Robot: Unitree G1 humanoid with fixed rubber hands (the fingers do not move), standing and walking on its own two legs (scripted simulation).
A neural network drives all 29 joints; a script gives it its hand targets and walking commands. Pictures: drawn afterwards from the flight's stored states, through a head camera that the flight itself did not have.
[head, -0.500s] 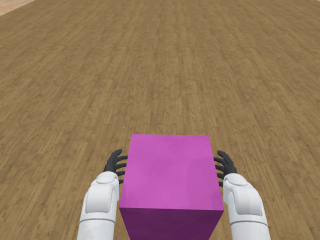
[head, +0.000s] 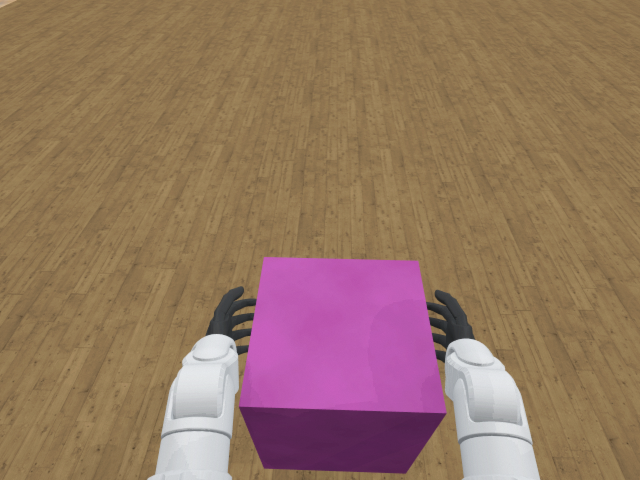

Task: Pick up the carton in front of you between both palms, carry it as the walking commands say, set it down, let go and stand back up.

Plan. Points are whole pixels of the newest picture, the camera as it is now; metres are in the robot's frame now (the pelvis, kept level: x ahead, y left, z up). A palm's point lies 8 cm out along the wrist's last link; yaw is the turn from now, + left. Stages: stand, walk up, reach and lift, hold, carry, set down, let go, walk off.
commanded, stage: hold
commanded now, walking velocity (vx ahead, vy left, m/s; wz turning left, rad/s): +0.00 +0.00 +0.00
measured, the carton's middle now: (337, 369) +0.29 +0.00 -0.04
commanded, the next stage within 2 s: set down in 0.22 s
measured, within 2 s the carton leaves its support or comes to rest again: neither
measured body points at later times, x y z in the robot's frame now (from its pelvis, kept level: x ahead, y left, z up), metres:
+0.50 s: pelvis -0.04 +0.01 -0.01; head -0.04 +0.03 +0.44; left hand +0.31 +0.13 +0.01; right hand +0.28 -0.17 +0.02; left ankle +0.06 +0.10 -0.73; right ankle -0.05 -0.12 -0.73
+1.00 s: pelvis -0.06 +0.01 -0.11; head +0.17 +0.01 +0.27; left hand +0.36 +0.12 -0.21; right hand +0.34 -0.18 -0.20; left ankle +0.06 +0.10 -0.73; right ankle -0.05 -0.12 -0.73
